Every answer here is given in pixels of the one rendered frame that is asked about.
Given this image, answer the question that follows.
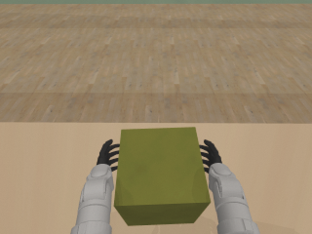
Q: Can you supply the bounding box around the right robot forearm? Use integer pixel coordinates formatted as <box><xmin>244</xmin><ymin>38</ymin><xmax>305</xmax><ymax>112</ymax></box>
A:
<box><xmin>209</xmin><ymin>163</ymin><xmax>260</xmax><ymax>234</ymax></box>

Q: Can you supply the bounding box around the left robot forearm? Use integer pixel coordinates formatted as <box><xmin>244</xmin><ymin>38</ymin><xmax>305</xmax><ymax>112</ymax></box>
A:
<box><xmin>70</xmin><ymin>164</ymin><xmax>114</xmax><ymax>234</ymax></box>

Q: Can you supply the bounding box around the left robot hand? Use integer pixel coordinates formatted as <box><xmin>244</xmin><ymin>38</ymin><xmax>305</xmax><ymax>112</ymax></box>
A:
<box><xmin>97</xmin><ymin>139</ymin><xmax>120</xmax><ymax>172</ymax></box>

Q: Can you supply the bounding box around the right robot hand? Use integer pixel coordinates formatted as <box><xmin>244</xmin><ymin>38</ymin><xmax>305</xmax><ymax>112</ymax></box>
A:
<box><xmin>199</xmin><ymin>139</ymin><xmax>222</xmax><ymax>173</ymax></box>

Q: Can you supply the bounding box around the carton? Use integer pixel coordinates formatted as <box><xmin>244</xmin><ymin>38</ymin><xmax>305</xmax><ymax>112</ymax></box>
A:
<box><xmin>113</xmin><ymin>127</ymin><xmax>211</xmax><ymax>226</ymax></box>

